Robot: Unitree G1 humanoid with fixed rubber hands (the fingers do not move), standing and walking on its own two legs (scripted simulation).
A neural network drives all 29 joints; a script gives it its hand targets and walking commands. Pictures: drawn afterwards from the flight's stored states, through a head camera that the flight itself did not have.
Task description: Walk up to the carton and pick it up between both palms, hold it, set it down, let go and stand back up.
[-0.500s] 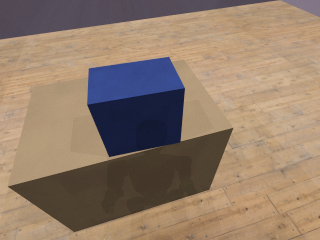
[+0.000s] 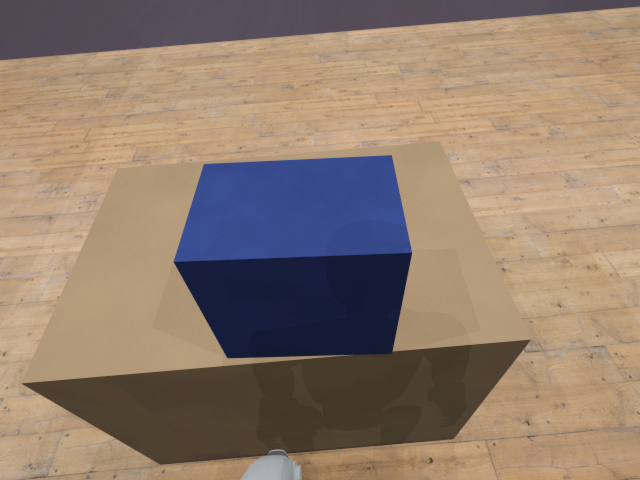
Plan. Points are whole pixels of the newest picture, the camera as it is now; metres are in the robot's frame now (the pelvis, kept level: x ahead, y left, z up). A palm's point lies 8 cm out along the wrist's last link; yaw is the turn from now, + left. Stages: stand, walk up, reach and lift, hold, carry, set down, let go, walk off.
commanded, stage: walk up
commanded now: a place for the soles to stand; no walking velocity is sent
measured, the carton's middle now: (303, 264) +0.43 +0.06 -0.01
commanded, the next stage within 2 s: reach and lift in 1.98 s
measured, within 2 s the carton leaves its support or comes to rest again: neither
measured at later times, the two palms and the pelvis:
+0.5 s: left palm out of the picture +0.10 +0.27 -0.13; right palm out of the picture +0.14 -0.24 -0.15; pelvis +0.05 +0.01 -0.02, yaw +2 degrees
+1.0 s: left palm out of the picture +0.06 +0.27 -0.14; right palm out of the picture +0.12 -0.24 -0.14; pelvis +0.03 +0.01 -0.01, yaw +5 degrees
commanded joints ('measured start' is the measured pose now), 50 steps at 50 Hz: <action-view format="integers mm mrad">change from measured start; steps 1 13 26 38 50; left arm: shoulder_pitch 26 64 -179 -227 -195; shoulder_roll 190 88 168 219 222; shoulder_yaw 29 19 46 34 39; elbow -51 -76 -150 -134 -113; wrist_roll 2 -22 -29 -29 -31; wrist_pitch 10 52 51 53 66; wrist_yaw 6 27 15 8 11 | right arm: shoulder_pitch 24 -142 -135 -105 -85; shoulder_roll -16 -118 -122 -152 -189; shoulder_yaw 6 -19 -13 -13 -36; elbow -20 -44 -41 -51 -69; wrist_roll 12 37 46 45 49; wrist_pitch -14 42 15 25 15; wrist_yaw -21 -48 -18 -6 -20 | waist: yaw -26 14 -18 -32 -26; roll -170 32 -25 -21 36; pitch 28 -117 -160 -50 -115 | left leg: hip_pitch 197 211 279 211 221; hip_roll -54 128 82 44 71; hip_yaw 71 -145 -160 -183 -255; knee -155 -290 -260 -341 -316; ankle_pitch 56 121 232 -173 94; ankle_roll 45 175 114 73 115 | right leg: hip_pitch -120 -131 -140 -226 -176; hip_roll -192 -13 -82 -103 -54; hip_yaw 67 104 193 205 135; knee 75 152 138 13 133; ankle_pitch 677 35 129 -44 -2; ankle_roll -67 18 -19 -32 -17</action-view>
